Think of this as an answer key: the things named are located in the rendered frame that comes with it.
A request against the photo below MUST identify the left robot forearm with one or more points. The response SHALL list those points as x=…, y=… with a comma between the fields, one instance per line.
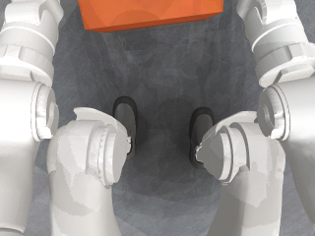
x=28, y=40

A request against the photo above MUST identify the right robot forearm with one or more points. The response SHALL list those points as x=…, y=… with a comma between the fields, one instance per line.
x=278, y=41

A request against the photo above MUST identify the left robot shin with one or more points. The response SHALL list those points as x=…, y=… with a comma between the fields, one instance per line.
x=86, y=113

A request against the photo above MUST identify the robot right upper arm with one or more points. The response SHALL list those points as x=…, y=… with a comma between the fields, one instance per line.
x=286, y=112

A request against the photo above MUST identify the carton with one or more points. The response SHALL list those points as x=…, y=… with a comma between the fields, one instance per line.
x=117, y=15

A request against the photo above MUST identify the left robot foot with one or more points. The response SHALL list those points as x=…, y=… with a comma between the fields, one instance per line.
x=125, y=111

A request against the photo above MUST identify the robot left upper arm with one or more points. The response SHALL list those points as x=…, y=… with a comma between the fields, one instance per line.
x=28, y=115

